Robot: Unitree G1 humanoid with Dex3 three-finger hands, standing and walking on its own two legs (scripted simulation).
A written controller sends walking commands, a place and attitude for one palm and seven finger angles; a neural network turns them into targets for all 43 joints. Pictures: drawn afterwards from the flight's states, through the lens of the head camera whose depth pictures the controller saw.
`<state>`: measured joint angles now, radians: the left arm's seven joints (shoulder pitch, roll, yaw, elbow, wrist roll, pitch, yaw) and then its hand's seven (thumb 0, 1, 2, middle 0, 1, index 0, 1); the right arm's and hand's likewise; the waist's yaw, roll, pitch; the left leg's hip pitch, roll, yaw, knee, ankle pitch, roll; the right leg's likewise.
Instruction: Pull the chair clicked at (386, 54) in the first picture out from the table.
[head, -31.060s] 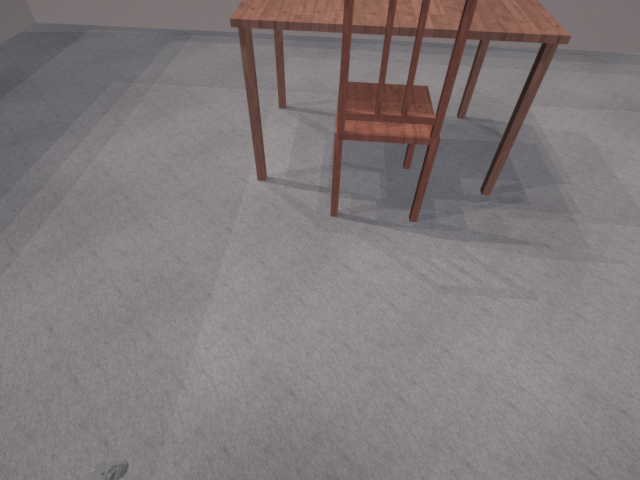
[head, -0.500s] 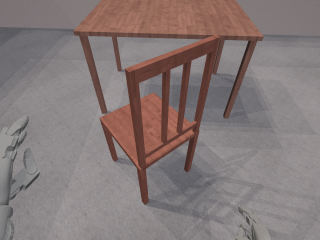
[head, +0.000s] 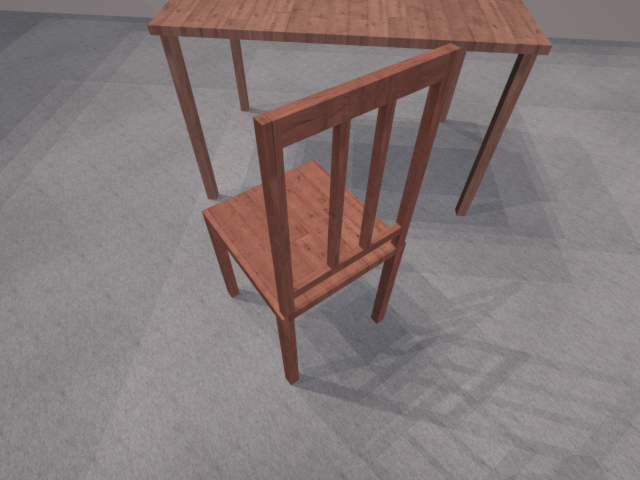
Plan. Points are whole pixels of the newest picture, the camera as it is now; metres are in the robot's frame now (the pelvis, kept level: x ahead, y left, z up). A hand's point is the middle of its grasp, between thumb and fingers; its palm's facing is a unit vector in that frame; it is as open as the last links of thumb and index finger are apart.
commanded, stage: let the arm hang, fingers relaxed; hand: left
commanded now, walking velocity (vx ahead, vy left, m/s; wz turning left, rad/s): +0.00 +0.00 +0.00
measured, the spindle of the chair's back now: (336, 206) +0.59 +0.01 -0.06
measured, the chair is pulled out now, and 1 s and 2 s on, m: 0.50 0.50 0.50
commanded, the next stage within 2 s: look to check the result in 0.56 s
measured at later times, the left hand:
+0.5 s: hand out of the picture +0.03 +0.16 -0.17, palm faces +0.01 -0.98 -0.22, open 7.3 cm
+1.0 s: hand out of the picture +0.02 +0.15 -0.17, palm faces +0.01 -0.98 -0.18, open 7.4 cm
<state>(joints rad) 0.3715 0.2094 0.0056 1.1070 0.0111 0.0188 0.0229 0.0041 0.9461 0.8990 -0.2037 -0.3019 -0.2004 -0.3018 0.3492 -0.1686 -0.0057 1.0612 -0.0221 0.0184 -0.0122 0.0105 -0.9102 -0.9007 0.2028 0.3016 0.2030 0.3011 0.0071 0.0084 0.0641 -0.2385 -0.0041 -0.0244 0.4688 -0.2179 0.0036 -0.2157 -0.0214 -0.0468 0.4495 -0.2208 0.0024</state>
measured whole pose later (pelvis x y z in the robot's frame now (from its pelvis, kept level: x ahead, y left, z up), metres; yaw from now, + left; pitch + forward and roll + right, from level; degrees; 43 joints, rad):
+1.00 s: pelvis +0.02 -0.01 +0.00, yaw -2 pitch -1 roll +0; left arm 0.30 0.13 0.00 1.11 0.01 -0.01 0.03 0.01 0.91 0.90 -0.20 -0.30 -0.20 -0.30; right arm 0.31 -0.12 -0.01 1.10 -0.02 0.00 -0.03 0.01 -0.91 -0.90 0.20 0.30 0.20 0.30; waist -0.01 0.01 0.05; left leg -0.17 0.02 0.00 0.43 -0.24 -0.01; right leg -0.17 0.00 -0.03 0.44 -0.24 -0.01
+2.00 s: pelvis +0.03 -0.01 +0.00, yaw -2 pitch -1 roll +0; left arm 0.30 0.13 0.00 1.11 0.01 -0.01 0.04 0.01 0.91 0.90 -0.20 -0.30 -0.20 -0.30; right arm 0.31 -0.13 0.00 1.12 -0.02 -0.01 -0.03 0.01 -0.91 -0.90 0.20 0.30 0.20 0.30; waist -0.01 0.01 0.05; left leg -0.15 0.01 0.01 0.42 -0.25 -0.01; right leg -0.16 -0.01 -0.01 0.44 -0.26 -0.01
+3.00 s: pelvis +0.03 -0.01 +0.00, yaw -2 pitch -2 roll +0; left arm 0.30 0.13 0.00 1.10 0.01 -0.01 0.04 0.01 0.91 0.90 -0.20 -0.30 -0.20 -0.30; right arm 0.31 -0.13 0.00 1.12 -0.02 -0.01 -0.03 0.01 -0.91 -0.90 0.20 0.30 0.20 0.30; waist -0.01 0.01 0.05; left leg -0.14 0.01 0.01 0.41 -0.25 -0.01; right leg -0.15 0.00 -0.01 0.44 -0.26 -0.01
